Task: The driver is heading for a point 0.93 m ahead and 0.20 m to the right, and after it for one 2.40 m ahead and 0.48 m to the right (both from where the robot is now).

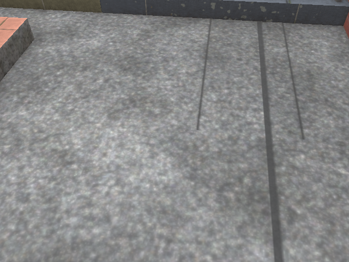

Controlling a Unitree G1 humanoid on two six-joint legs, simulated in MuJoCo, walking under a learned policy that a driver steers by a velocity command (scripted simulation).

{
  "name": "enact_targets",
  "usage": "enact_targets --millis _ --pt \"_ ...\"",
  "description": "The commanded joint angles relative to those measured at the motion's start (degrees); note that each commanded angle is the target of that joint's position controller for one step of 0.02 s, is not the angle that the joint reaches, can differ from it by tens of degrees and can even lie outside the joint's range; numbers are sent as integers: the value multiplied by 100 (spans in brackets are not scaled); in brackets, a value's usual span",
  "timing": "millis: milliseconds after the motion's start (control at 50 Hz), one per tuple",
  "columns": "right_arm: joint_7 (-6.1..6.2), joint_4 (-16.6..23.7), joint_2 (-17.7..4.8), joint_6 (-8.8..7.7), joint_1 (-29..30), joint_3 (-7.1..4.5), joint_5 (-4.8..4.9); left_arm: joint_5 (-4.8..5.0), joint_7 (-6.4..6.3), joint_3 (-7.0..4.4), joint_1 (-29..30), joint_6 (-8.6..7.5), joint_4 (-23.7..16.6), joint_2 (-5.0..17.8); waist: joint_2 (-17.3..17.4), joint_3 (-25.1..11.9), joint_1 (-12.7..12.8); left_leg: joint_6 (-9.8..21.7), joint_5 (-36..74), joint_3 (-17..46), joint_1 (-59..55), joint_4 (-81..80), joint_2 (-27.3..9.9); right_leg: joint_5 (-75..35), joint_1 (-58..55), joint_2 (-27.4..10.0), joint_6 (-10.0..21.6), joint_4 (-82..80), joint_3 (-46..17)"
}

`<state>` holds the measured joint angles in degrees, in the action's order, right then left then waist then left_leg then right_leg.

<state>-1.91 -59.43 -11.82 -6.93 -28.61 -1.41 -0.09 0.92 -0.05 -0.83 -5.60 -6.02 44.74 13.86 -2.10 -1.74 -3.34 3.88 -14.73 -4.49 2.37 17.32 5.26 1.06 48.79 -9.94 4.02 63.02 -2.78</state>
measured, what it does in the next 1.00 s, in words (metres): walks ahead, turning right: right foot, then left foot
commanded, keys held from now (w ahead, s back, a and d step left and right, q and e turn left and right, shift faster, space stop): w+e+shift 0.40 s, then w+shift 0.34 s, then w+q+shift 0.26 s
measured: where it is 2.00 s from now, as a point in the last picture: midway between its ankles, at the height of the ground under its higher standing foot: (208, 68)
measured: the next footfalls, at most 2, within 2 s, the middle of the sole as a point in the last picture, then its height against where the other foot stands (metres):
right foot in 0.22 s outside the picture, level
left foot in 0.68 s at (191, 186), level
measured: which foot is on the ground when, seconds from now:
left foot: down 0.00-0.24, up 0.26-0.66, down 0.68-1.00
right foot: up 0.00-0.20, down 0.22-0.70, up 0.72-1.00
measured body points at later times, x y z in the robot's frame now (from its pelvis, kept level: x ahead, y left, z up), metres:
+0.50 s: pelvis +0.46 -0.08 +0.00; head +0.47 -0.10 +0.45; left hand +0.53 +0.16 -0.12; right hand +0.62 -0.38 -0.05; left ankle +0.70 +0.06 -0.66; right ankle +0.40 -0.11 -0.74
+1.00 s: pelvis +0.91 -0.19 +0.00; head +0.92 -0.19 +0.45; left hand +1.23 -0.11 -0.04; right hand +0.73 -0.39 -0.12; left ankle +0.85 -0.07 -0.74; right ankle +1.03 -0.42 -0.68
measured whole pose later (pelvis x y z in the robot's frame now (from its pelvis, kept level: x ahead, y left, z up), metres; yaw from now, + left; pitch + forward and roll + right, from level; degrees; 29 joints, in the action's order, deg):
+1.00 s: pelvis +0.91 -0.19 +0.00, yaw -20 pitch +1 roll +1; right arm -0.7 -48.7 -12.4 -5.3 -35.0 -2.5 1.8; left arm -0.9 1.6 -0.2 1.2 -8.6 35.6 13.9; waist -1.6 0.6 -7.5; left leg 4.3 -16.6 7.5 0.7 17.1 6.3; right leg 0.2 39.7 -3.9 0.5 41.4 -6.2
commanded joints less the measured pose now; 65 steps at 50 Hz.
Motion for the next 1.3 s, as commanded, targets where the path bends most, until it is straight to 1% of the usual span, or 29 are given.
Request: enact_targets --millis 20,100,160,220,240,260,280,340,400,460,500,600,640,680,700,720,760,780,800,880,980,1060,1120,1140,1160,1180,1220,1260,1300 --pt "134 529 -682 -202 497 -50 -17 26 68 -11 205 -38 -224 187 128 854 194 579 1194 322 1125 -1371 -1215 -1429 -485 150 -13 -1166 293" --pt "222 410 -862 -111 6 -50 -11 138 301 -1 1108 -122 -611 154 189 1170 -95 244 1798 -229 -157 -1427 -1504 -1817 -510 545 201 -2689 476" --pt "289 615 -1283 51 208 -128 -206 180 484 -151 949 -143 -792 455 711 621 259 18 5765 -539 -1177 -397 -1741 -934 -1275 1162 398 -2722 1099" --pt "379 1035 -1578 265 1032 -231 -290 155 421 -584 -2216 72 -98 1332 1069 -842 1920 -66 7677 -597 -230 3791 -1680 150 -4671 1450 875 -2647 778" --pt "247 1215 -596 99 398 23 -362 111 328 -673 -2555 165 14 1739 -1020 -1210 1255 -299 1771 -260 2380 6282 -772 1630 -6715 494 1525 -2452 -1210" --pt "69 1513 -281 -256 237 193 18 -12 312 -622 -2409 114 -147 1513 -1739 -2013 875 -246 -1341 963 4180 7610 58 4110 -7786 -592 2501 -4206 -4796" --pt "52 1778 -1001 -474 1210 33 188 -80 249 -554 -2558 58 -68 1043 -958 -1448 1220 170 -796 1425 4535 7362 -301 4018 -7467 -401 1884 -4967 -4900" --pt "139 2066 -793 -503 1693 29 17 -110 332 -416 -1480 -81 -313 695 834 -237 291 184 -161 1434 3838 6102 -839 2058 -4754 228 1549 -5023 -3334" --pt "170 2163 -821 -243 1541 -51 -78 48 218 -355 -1152 -14 -420 572 542 345 -94 -265 -180 1204 3427 5115 -1080 1387 -3342 728 1499 -5201 -2392" --pt "224 2590 -594 -195 2585 42 -209 50 8 -322 -1390 -14 -364 560 260 768 286 -546 1449 632 2969 3368 -1013 325 -2333 1094 1306 -5235 -1458" --pt "199 2771 -367 -215 3061 103 -177 68 -10 -315 -1729 -10 -235 541 -19 711 652 -542 2691 442 2225 2261 -825 391 -2057 1201 1041 -5212 -1203" --pt "166 3131 -840 -266 3719 -117 125 107 -5 -356 -2254 9 84 645 -297 742 1036 -343 2548 645 2753 907 -689 -45 -4172 505 870 -4786 -1722" --pt "134 3090 -1064 -307 3247 -249 149 6 -54 -409 -2199 111 159 804 -460 411 705 -101 1815 461 2502 916 -479 -2384 -5032 287 770 -4103 -1662" --pt "216 2742 -1433 -236 1237 -446 262 -251 17 -417 -1558 186 -35 1023 -662 -859 -494 336 1386 520 308 1316 -678 -4113 -4731 436 518 -1961 -1371" --pt "287 2438 -1687 -130 -319 -461 191 -397 46 -272 -1307 139 -251 638 129 -1916 -1014 496 257 1635 -1784 1796 -1494 -2396 -3360 846 451 151 -1096" --pt "139 2110 -1795 -164 -363 -494 34 106 112 -80 -2641 17 -186 -29 3332 -2567 -117 1615 -2100 5243 -3366 333 -2786 2457 -1158 1836 70 2106 -870" --pt "151 2122 -818 -65 25 -321 2 238 110 -116 -1163 -82 -349 710 1213 -779 -557 1129 -2411 4586 -2201 -152 -2334 2097 -137 1063 298 2188 -716" --pt "73 2011 -951 -44 123 -328 -43 71 110 -76 -477 -156 -577 544 45 -96 -391 1052 -1237 3998 -1212 -270 -1983 1948 -243 928 299 1812 -494" --pt "4 1973 -872 -64 305 -295 -64 -86 107 -91 -224 -218 -713 445 -133 121 -130 1082 -574 3638 -625 -328 -1744 1761 -369 782 287 1287 -481" --pt "-19 1846 -632 -48 508 -205 135 -150 97 -50 -437 -213 -828 252 309 439 488 1262 293 3072 448 -703 -1352 1632 -671 459 -78 -40 -342" --pt "185 1771 -993 16 280 -319 221 -189 199 49 1003 -356 -1314 166 478 746 64 966 882 2258 2132 -996 -933 -831 -2477 938 -472 -2576 63" --pt "219 1544 -886 117 -177 -294 330 11 124 -185 1347 -357 -1506 614 709 643 -16 689 988 2644 1168 -457 -1151 -747 -2985 1088 -474 -3484 -162" --pt "202 1634 -1071 249 132 -326 170 45 11 -489 -336 -384 -1312 1103 974 -591 1044 246 3224 2368 1195 2094 -820 211 -5065 831 -29 -3321 -239" --pt "202 1913 -770 228 325 -226 -50 21 -99 -603 -1928 -288 -1099 1519 359 -1829 1622 137 2098 1996 2253 4076 -544 1338 -7008 -284 259 -3020 -1344" --pt "152 2050 84 141 -761 76 308 -63 37 -634 -2128 -238 -852 1881 -2214 -2996 907 -55 -1582 1608 4103 6028 -190 3404 -8665 -1834 1274 -3976 -4656" --pt "257 1936 -496 176 -318 -28 512 -52 23 -553 -2009 -177 -908 1192 -1730 -2143 1161 -18 -1223 1481 4914 6662 -663 4599 -8071 -1559 1090 -4556 -4936" --pt "284 2149 -811 225 985 -142 287 -88 -31 -424 -1522 -90 -714 739 -178 -435 1114 -30 -480 1081 5038 6563 -1059 2373 -6299 -1071 668 -4592 -2846" --pt "174 2328 -522 336 1184 -161 235 -263 1 -360 -1069 -77 -533 474 -229 191 603 -16 -309 1135 4480 6177 -1395 1378 -4895 -732 591 -4874 -1727" --pt "111 2474 -273 528 1257 -118 345 -129 59 -344 -720 -93 -409 295 -382 506 330 -44 -498 1105 4455 5957 -1633 963 -4261 -708 497 -5168 -924"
